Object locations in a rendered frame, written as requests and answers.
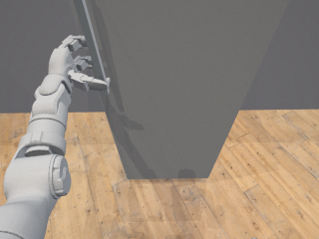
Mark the robot left forearm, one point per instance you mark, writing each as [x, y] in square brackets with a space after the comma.
[48, 121]

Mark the left robot upper arm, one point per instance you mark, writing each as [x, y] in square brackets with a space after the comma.
[33, 186]

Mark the left robot hand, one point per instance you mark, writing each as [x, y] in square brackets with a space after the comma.
[61, 63]

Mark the fridge door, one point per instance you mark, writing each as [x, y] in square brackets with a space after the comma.
[179, 73]

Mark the handle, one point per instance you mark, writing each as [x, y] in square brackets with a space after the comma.
[85, 21]

